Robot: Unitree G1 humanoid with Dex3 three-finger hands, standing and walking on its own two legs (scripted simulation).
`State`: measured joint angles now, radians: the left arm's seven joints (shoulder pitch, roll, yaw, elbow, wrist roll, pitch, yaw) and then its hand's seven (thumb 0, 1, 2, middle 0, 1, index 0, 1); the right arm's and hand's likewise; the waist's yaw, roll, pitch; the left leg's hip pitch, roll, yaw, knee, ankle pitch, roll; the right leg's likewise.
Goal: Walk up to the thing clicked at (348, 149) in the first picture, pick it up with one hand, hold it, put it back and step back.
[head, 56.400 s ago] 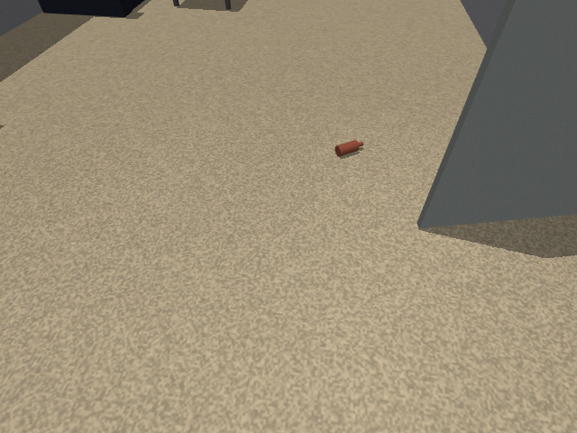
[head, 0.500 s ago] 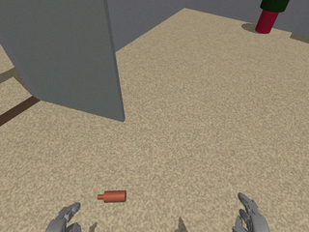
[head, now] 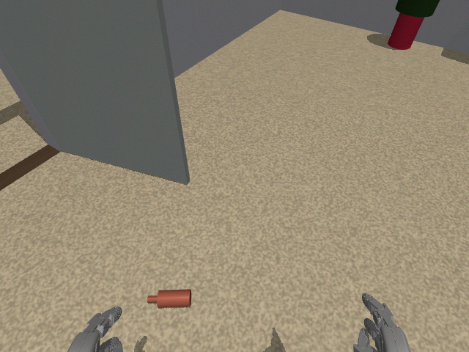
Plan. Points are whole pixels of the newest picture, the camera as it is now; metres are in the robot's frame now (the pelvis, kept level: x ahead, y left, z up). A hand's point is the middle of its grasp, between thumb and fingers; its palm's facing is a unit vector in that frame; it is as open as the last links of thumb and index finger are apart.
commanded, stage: home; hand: left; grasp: from above
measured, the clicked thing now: (169, 298) +0.48 +0.24 -0.68
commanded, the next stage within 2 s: stand in 0.56 s
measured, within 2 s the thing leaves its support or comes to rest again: neither
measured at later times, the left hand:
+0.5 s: hand out of the picture +0.16 +0.18 -0.05, palm faces +0.03 -0.98 -0.20, open 7.4 cm
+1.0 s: hand out of the picture +0.10 +0.24 -0.10, palm faces +0.03 -0.94 -0.33, open 7.4 cm
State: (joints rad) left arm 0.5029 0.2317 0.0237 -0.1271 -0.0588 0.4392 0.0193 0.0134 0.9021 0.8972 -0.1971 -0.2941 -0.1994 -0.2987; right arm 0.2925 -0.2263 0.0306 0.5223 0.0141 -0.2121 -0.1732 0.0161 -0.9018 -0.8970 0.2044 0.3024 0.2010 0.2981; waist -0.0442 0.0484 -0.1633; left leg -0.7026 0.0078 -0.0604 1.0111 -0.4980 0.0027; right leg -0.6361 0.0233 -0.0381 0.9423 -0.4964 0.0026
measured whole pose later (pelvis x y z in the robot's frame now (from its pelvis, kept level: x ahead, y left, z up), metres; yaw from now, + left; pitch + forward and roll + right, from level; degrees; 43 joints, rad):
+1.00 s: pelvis +0.00 +0.01 +0.04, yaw +0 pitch +0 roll +0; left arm 0.21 0.28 0.05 0.81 0.04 0.04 0.04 0.01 0.90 0.90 -0.20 -0.29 -0.20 -0.30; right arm 0.18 -0.28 -0.05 0.92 -0.05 -0.02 -0.02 0.01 -0.90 -0.90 0.20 0.30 0.20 0.30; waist 0.01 -0.01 0.03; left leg -0.32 -0.03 -0.02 0.66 -0.34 0.03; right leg -0.28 -0.02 0.00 0.64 -0.36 0.02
